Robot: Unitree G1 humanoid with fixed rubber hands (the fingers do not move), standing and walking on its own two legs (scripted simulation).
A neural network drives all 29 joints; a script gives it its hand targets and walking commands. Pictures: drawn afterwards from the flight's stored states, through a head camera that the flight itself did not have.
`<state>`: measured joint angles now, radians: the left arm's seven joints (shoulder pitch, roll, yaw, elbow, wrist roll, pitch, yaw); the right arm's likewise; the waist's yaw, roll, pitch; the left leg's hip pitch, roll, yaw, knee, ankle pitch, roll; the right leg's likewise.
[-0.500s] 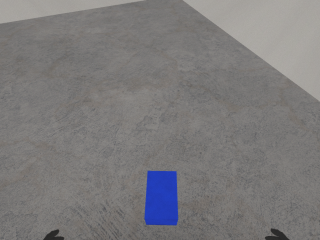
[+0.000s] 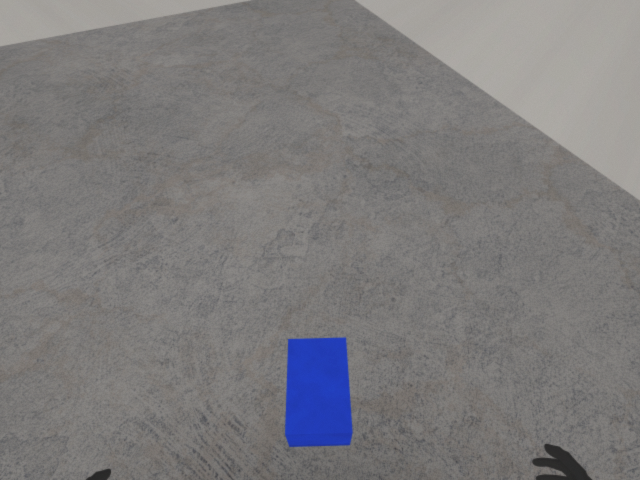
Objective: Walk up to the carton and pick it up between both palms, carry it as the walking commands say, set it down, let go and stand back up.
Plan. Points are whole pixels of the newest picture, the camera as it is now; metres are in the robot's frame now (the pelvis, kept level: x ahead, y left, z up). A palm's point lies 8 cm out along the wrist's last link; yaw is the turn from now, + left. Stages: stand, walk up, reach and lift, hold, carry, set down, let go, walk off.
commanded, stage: walk up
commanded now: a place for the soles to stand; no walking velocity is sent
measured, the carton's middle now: (318, 390) +0.44 +0.02 -0.70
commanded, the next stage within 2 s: reach and lift in 1.06 s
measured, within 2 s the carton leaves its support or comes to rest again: neither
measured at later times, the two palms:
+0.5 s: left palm out of the picture +0.11 +0.32 -0.10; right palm out of the picture +0.10 -0.31 -0.10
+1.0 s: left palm out of the picture +0.14 +0.32 -0.10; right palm out of the picture +0.09 -0.31 -0.10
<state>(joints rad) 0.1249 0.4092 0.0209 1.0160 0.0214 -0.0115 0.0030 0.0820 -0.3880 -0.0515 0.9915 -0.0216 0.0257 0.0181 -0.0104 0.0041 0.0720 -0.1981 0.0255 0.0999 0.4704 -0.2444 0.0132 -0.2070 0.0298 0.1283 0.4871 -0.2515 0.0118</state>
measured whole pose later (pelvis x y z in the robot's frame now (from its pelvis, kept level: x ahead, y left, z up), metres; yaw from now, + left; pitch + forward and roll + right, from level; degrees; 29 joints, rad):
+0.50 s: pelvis +0.00 +0.01 +0.00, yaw -2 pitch -1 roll +0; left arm 0.14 0.41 0.01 0.98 0.02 -0.02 0.02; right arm 0.08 -0.40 -0.07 0.96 -0.02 0.03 0.02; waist -0.02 0.00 0.08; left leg -0.20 0.03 0.14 0.48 -0.27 0.02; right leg -0.21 0.04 0.16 0.49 -0.25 0.02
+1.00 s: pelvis +0.01 +0.01 +0.00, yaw -5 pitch -1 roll +1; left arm 0.12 0.41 0.01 0.97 0.01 -0.01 0.01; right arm 0.09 -0.38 -0.05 0.97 -0.02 0.03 0.02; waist -0.02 -0.02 0.07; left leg -0.19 0.04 0.18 0.50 -0.29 0.03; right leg -0.23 0.03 0.14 0.53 -0.27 0.02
